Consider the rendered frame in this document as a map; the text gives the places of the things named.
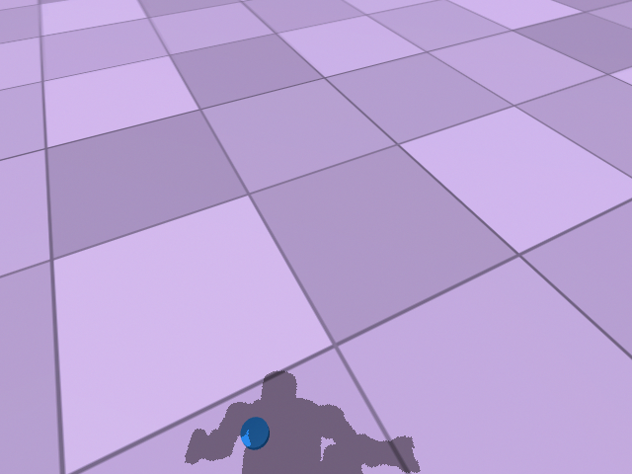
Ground tin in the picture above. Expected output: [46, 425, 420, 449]
[240, 417, 270, 450]

